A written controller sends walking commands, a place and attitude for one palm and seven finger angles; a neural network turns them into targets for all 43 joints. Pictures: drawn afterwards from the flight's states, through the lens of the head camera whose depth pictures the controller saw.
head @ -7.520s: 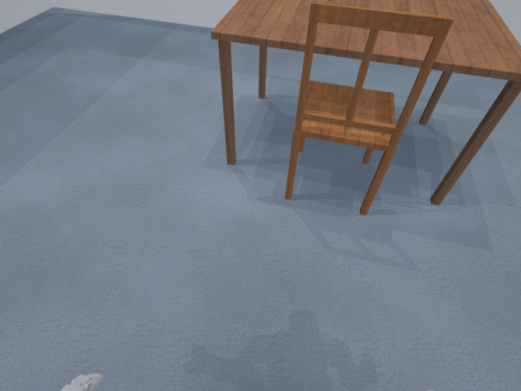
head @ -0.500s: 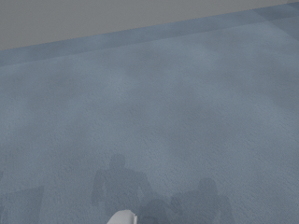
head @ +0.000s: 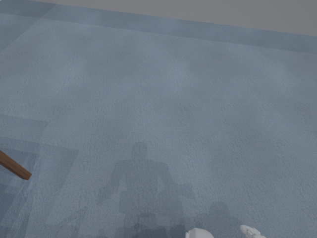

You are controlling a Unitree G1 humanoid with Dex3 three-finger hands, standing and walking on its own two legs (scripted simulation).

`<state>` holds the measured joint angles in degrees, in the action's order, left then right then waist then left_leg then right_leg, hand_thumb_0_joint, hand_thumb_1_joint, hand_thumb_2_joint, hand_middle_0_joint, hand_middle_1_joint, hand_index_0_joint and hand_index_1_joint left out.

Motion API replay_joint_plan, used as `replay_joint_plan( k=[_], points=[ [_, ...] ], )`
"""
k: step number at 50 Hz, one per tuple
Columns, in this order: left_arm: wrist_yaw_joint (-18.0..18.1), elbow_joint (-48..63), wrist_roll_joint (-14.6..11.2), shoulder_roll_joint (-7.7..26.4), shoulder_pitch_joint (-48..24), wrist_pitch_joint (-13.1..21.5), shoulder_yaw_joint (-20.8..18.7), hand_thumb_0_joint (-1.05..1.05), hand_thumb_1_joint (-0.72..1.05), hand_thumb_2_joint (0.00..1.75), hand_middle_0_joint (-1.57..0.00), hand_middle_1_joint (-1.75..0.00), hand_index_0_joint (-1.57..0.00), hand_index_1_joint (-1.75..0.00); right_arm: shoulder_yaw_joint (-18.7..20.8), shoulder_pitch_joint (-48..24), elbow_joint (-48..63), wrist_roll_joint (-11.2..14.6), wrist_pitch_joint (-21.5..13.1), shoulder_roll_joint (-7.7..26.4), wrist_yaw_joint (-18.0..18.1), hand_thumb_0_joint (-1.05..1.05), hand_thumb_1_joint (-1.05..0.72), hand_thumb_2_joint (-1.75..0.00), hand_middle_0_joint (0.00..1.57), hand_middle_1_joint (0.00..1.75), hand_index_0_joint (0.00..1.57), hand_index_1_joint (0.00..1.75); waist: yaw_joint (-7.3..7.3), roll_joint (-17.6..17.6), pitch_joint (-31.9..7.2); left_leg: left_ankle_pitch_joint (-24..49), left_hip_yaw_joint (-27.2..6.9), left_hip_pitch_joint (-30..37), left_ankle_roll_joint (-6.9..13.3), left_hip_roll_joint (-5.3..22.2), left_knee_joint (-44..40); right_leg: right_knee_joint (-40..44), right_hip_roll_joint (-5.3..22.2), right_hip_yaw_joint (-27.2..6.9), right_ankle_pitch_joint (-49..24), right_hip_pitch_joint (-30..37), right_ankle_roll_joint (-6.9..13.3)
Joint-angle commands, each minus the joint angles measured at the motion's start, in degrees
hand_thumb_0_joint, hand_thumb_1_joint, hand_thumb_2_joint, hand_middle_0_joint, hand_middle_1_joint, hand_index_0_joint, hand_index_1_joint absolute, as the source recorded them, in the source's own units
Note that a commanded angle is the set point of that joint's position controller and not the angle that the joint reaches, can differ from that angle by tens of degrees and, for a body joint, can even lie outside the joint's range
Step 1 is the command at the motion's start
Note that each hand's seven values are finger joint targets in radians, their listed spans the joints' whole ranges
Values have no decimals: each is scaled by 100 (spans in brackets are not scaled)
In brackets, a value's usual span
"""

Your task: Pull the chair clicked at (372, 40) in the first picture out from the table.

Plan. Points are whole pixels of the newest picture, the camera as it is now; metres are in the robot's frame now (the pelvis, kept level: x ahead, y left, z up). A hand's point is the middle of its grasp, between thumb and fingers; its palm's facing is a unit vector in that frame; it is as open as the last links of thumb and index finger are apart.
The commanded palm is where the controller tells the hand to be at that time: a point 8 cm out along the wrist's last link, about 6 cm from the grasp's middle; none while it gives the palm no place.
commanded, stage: turn to face it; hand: left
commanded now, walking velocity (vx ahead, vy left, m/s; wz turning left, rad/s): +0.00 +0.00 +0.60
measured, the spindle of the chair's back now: out of the picture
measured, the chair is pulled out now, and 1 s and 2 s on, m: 0.00 0.00 0.00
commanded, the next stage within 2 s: none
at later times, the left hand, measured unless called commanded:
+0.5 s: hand out of the picture +0.03 +0.16 -0.14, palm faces +0.31 -0.91 -0.28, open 7.3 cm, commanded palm none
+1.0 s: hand out of the picture -0.04 +0.22 -0.15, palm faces +0.60 -0.76 -0.26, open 7.3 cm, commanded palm none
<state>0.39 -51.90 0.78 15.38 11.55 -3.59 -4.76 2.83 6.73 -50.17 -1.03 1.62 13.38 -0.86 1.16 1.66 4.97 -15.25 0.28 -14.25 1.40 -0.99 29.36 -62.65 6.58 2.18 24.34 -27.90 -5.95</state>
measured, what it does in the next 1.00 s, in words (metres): steps on the spot, turning left: right foot, then left foot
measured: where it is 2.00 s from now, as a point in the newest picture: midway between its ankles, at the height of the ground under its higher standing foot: outside the picture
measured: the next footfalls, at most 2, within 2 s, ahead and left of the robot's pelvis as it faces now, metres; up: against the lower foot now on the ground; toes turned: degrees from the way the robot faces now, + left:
right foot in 0.22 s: +0.07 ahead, -0.14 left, +0.00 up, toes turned +5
left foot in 0.70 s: -0.02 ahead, +0.10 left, +0.00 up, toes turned +32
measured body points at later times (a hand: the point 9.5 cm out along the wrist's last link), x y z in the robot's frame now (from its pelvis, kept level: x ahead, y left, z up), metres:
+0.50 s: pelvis +0.01 -0.05 +0.01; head +0.05 -0.07 +0.45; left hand +0.01 +0.20 -0.12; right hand +0.14 -0.29 -0.16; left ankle -0.06 +0.09 -0.66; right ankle +0.03 -0.14 -0.74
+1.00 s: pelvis +0.00 -0.02 +0.00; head +0.02 +0.01 +0.45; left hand -0.08 +0.26 -0.13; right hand +0.23 -0.17 -0.13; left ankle -0.05 +0.07 -0.74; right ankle +0.09 -0.15 -0.67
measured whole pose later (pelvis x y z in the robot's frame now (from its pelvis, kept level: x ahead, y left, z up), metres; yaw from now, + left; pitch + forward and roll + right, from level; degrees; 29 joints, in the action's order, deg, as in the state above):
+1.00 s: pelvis +0.00 -0.02 +0.00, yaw +36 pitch +0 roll -1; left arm 0.5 -50.5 0.6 14.6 9.6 -3.4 -4.3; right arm 2.7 9.8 -50.9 -1.1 1.8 12.5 -0.9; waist -0.3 0.7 3.9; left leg -13.3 -3.0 -14.1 1.8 -2.2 27.3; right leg -56.4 5.0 0.8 23.8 -26.7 -6.2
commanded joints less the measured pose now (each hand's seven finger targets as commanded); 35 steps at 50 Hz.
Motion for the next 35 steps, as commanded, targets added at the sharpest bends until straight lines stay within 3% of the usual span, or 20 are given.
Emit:
replay_joint_plan(
  k=[1,4,6,8,9,10,11,12,13,14,15,17,21,28,30,32,33,34,35],
  points=[
    [40,634,17,380,-133,156,-50,0,90,90,-20,-30,-20,-30,365,200,341,-15,-56,1178,72,0,-90,-90,20,30,20,30,-229,-1067,-570,1956,-1392,390,790,1318,-1005,486,-132,-121,-121,-115,1],
    [47,773,3,334,-299,207,-25,0,90,90,-20,-30,-20,-30,408,302,328,-38,-28,1200,67,0,-90,-90,20,30,20,30,-291,-1094,-639,2131,-1684,419,819,1284,-810,1224,-321,-82,12,176,44],
    [62,808,-27,282,-191,245,-9,0,90,90,-20,-30,-20,-30,434,232,386,-48,-9,1208,70,0,-90,-90,20,30,20,30,-236,-1207,-725,2361,-1888,218,799,1228,-626,1844,-459,-54,3,638,95],
    [70,743,-46,315,245,316,-23,0,90,90,-20,-30,-20,-30,450,82,438,-19,2,1185,74,0,-90,-90,20,30,20,30,4,-1081,-912,2374,-1903,-60,622,1045,-175,3002,-568,13,-710,1429,129],
    [86,692,-24,494,501,389,-61,0,90,90,-20,-30,-20,-30,440,76,459,21,0,1049,55,0,-90,-90,20,30,20,30,129,-703,-959,1789,-1755,-497,358,762,234,3931,-390,-93,-1337,2157,149],
    [141,688,71,997,651,467,-162,0,90,90,-20,-30,-20,-30,373,316,518,79,-15,608,18,0,-90,-90,20,30,20,30,161,808,-1100,-28,-995,-1630,-118,66,1386,4618,989,-1407,-1658,3139,532],
    [145,759,80,1365,605,437,-179,0,90,90,-20,-30,-20,-30,358,337,655,33,-22,527,24,0,-90,-90,20,30,20,30,161,1557,-1047,-2045,-371,-2153,-395,-341,2718,4661,2267,-2446,-2325,2805,1248],
    [168,767,34,1159,479,444,-171,0,90,90,-20,-30,-20,-30,418,241,563,-26,48,769,27,0,-90,-90,20,30,20,30,168,1529,-914,-1944,-718,-1955,-322,-7,3494,4725,2142,-2240,-2017,2106,1408],
    [166,830,30,978,89,421,-126,0,90,90,-20,-30,-20,-30,434,287,452,-20,94,748,-3,0,-90,-90,20,30,20,30,-34,1225,-624,-1543,-608,-1980,-350,75,4034,4760,1854,-1924,-1563,1803,1416],
    [177,892,24,749,-229,393,-75,0,90,90,-20,-30,-20,-30,420,319,332,-29,129,729,-40,0,-90,-90,20,30,20,30,-166,734,-391,-1107,-522,-1976,-392,218,4251,4708,1596,-1406,-1496,1597,1341],
    [165,920,32,587,-417,414,-10,0,90,90,-20,-30,-20,-30,391,437,201,-48,158,636,-86,0,-90,-90,20,30,20,30,-288,572,-297,-706,-377,-1926,-463,266,4357,4593,1290,-787,-1730,1553,1212],
    [172,859,34,511,-249,457,25,0,90,90,-20,-30,-20,-30,336,528,128,-34,175,559,-115,0,-90,-90,20,30,20,30,-239,792,-415,-520,-195,-1918,-564,289,4170,4494,1151,-325,-2345,1851,1170],
    [178,587,57,652,310,444,-14,0,90,90,-20,-30,-20,-30,281,152,154,-14,196,474,-120,0,-90,-90,20,30,20,30,14,767,-523,-747,68,-1862,-654,324,3336,4346,1288,-12,-3160,2429,1254],
    [149,367,99,892,538,366,-93,0,90,90,-20,-30,-20,-30,163,-242,257,36,112,359,-122,0,-90,-90,20,30,20,30,191,1047,-638,-1012,515,-1183,-516,304,1745,4005,1520,383,-3670,2506,1319],
    [142,319,104,935,543,341,-134,0,90,90,-20,-30,-20,-30,145,-167,285,40,63,359,-105,0,-90,-90,20,30,20,30,170,1034,-755,-928,636,-849,-439,266,1140,3739,1578,486,-3778,2518,1248],
    [112,273,54,935,517,308,-159,0,90,90,-20,-30,-20,-30,175,115,258,16,16,490,-85,0,-90,-90,20,30,20,30,-11,848,-902,-131,718,-121,-342,208,92,3142,1458,799,-3533,2267,941],
    [86,299,8,876,465,289,-162,0,90,90,-20,-30,-20,-30,255,479,184,3,-30,755,-81,0,-90,-90,20,30,20,30,-267,336,-1097,720,430,804,-209,407,-562,2331,1346,949,-3029,1625,681],
    [38,517,-22,533,397,272,-119,0,90,90,-20,-30,-20,-30,427,867,184,-30,-78,1446,-50,0,-90,-90,20,30,20,30,-495,-1477,-1309,2591,-1521,1873,405,1828,-800,950,546,1127,-409,25,198],
    [44,807,16,364,5,245,7,0,90,90,-20,-30,-20,-30,484,1234,63,19,-38,1783,-7,0,-90,-90,20,30,20,30,-654,-1859,-1233,4162,-2263,1856,1107,2649,-805,62,186,624,1614,-762,54]
  ],
)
